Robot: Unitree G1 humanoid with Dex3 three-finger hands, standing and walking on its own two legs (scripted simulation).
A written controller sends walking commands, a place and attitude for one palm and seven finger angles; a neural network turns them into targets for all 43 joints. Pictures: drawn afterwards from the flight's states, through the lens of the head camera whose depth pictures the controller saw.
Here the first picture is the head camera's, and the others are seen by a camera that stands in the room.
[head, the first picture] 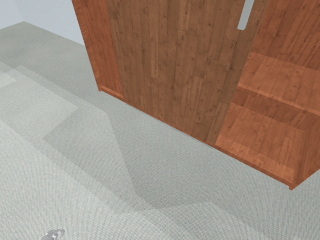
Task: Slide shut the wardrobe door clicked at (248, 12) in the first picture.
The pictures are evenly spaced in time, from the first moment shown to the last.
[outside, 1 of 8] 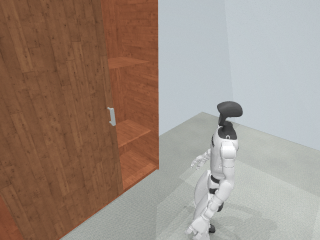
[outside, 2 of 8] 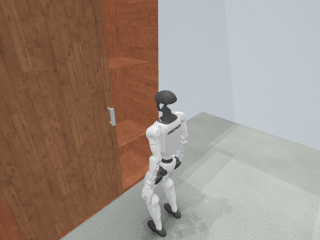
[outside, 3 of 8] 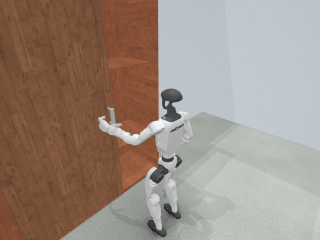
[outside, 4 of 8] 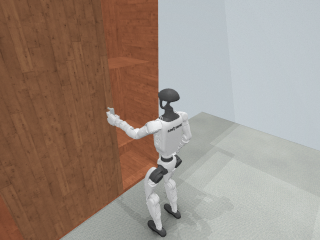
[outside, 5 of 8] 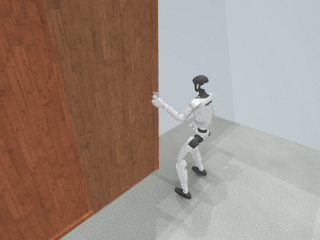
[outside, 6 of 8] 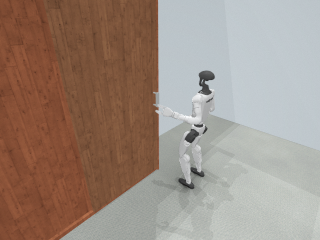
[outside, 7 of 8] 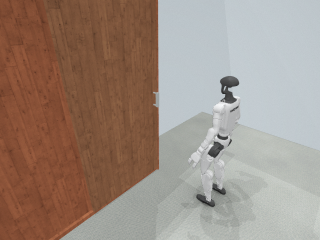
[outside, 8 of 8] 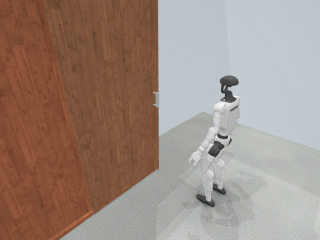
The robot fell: no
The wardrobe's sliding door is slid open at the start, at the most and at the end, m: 0.54 0.54 0.00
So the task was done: yes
